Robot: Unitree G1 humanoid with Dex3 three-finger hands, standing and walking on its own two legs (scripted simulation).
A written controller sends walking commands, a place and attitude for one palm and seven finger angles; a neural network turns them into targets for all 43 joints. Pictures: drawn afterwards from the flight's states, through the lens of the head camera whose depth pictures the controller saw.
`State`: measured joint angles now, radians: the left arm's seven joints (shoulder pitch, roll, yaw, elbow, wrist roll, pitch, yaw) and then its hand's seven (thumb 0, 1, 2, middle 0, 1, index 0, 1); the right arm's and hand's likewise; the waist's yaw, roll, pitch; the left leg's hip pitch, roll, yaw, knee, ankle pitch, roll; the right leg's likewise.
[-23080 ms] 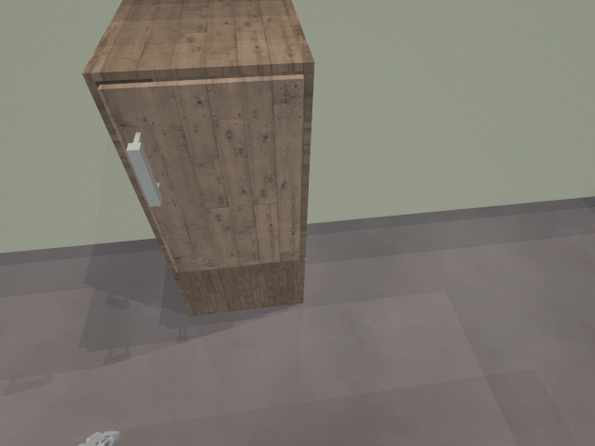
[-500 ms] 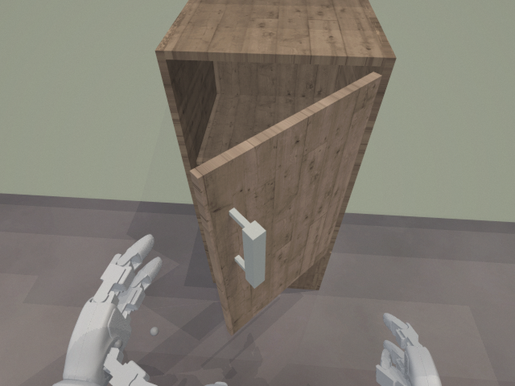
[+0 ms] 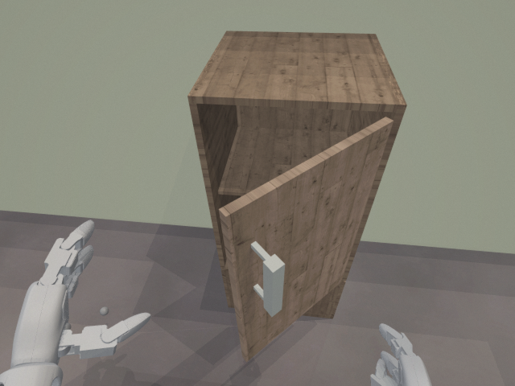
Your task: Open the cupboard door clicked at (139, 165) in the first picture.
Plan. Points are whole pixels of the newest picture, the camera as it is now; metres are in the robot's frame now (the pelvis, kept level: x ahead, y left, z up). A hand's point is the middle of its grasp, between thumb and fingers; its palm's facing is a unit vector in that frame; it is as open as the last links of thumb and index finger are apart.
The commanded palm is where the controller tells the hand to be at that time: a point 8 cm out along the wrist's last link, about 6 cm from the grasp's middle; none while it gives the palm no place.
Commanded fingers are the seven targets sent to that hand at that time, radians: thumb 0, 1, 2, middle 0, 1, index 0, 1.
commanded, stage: draw the hand back to the body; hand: left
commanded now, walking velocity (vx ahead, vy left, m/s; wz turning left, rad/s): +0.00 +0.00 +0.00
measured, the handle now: (265, 279) +0.31 +0.02 -0.01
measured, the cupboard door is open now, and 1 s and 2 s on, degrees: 45 45 45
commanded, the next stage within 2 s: step back with the hand held close in 0.70 s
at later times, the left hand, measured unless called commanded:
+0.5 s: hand (63, 265) +0.20 +0.24 +0.18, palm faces +0.45 -0.80 -0.40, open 7.7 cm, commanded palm +0.15 +0.28 +0.20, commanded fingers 0.00 0.90 0.90 -0.20 -0.30 -0.20 -0.30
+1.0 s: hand (70, 270) +0.20 +0.24 +0.17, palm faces +0.39 -0.79 -0.46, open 7.4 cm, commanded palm +0.14 +0.27 +0.20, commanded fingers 0.00 0.90 0.90 -0.20 -0.30 -0.20 -0.30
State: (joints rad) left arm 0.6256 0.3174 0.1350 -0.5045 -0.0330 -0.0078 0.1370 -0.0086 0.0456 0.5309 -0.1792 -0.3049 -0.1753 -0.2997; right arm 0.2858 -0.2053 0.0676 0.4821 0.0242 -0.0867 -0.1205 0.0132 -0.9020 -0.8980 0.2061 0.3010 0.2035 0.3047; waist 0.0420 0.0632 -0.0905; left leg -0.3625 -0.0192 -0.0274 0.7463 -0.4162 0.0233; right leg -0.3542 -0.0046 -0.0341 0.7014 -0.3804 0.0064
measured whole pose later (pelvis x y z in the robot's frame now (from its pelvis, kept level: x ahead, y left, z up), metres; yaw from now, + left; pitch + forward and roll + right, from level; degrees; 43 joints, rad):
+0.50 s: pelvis +0.01 -0.02 +0.02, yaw -1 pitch -3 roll +0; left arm 0.48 0.33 0.34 -0.41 -0.07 -0.06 0.12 0.01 0.83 0.87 -0.21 -0.30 -0.20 -0.30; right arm 0.20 -0.23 0.02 0.61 0.01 -0.11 -0.09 0.01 -0.90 -0.90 0.21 0.30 0.20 0.30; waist 0.06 0.06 0.00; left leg -0.13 0.00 -0.02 0.48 -0.30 0.00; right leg -0.14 0.01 -0.02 0.46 -0.27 -0.01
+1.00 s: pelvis -0.01 -0.02 +0.03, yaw -1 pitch -1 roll -1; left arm 0.50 0.36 0.37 -0.39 -0.05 -0.11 0.11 0.01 0.89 0.90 -0.21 -0.31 -0.21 -0.30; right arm 0.16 -0.24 0.00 0.60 0.01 -0.04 -0.08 0.01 -0.90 -0.90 0.21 0.30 0.20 0.30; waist 0.02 0.07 0.02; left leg -0.17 0.02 -0.03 0.46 -0.26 -0.01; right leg -0.16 0.04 -0.03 0.39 -0.21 -0.03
